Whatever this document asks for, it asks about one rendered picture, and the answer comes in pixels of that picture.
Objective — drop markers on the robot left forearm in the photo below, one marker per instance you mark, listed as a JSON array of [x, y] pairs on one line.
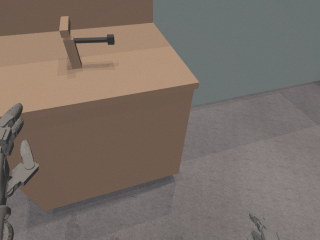
[[6, 229]]

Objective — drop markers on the robot right hand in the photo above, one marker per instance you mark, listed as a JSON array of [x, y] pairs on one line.
[[264, 228]]

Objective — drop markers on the tap lever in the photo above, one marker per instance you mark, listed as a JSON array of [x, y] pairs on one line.
[[109, 39]]

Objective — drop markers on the counter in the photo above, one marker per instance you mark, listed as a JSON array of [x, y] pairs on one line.
[[98, 118]]

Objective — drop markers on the robot left hand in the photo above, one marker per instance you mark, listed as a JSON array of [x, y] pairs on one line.
[[10, 126]]

